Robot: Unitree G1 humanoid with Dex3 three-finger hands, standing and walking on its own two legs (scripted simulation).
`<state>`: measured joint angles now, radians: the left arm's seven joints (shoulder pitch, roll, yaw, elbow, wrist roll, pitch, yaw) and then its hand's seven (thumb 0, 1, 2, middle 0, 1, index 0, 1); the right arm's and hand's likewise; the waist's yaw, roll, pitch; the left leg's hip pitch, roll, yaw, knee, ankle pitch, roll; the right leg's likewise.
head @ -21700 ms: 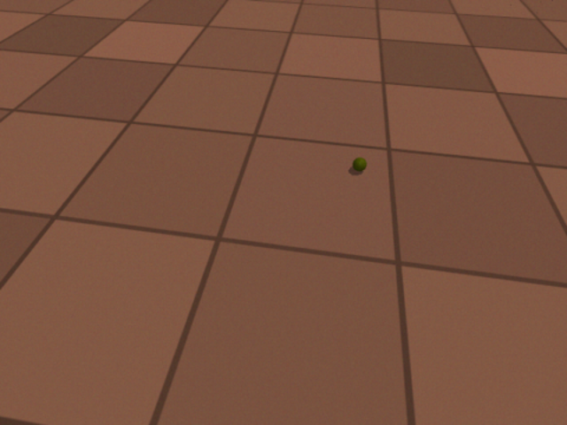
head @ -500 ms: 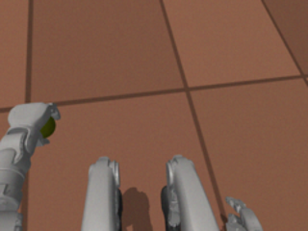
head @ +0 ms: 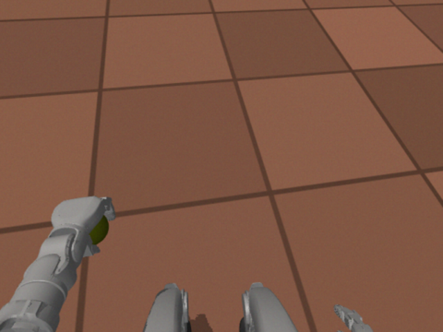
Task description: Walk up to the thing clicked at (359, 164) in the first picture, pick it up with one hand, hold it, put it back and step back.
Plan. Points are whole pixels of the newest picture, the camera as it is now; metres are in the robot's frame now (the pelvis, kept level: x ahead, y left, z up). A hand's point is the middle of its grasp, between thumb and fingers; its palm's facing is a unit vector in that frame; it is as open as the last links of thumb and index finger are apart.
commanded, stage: lift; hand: left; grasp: from above
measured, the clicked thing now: (89, 227) +0.35 +0.27 -0.10
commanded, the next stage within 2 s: hold in 0.46 s
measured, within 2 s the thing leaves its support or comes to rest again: neither
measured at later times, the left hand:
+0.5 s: hand (88, 205) +0.36 +0.23 +0.01, palm faces -0.45 -0.10 -0.89, open 9.1 cm
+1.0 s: hand (84, 189) +0.37 +0.23 +0.05, palm faces -0.45 -0.08 -0.89, open 9.0 cm
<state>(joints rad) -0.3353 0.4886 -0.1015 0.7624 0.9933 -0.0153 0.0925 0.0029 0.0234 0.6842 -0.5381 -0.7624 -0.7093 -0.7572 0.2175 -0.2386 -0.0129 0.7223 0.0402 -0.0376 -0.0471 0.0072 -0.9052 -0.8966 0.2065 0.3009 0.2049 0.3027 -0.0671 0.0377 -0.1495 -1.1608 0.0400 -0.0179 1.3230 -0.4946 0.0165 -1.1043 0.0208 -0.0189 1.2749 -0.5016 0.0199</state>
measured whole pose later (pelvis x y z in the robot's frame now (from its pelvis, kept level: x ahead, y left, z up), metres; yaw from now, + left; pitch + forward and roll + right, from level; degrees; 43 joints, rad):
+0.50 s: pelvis +0.04 +0.00 +0.09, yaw +0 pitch +11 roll -1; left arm -0.33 0.39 -0.16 0.84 0.99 0.04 0.13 0.01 0.02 0.69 -0.52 -0.79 -0.70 -0.78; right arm 0.27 -0.25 -0.03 0.74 0.03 -0.03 -0.04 0.01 -0.90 -0.90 0.21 0.30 0.20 0.30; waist -0.06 0.03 -0.08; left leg -0.68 0.03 0.02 0.86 -0.37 0.01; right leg -0.64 0.01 0.02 0.82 -0.37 0.02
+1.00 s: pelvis +0.06 +0.00 +0.11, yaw +0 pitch +6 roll -1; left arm -0.31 0.38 -0.19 0.79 1.00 0.03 0.07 0.01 0.03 0.68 -0.53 -0.78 -0.70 -0.77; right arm 0.25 -0.26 -0.05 0.73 0.04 0.00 -0.03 0.01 -0.89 -0.89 0.21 0.30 0.20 0.30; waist -0.03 0.03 -0.06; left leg -0.45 0.02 0.04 0.66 -0.31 0.01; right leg -0.43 0.00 0.03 0.64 -0.32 0.02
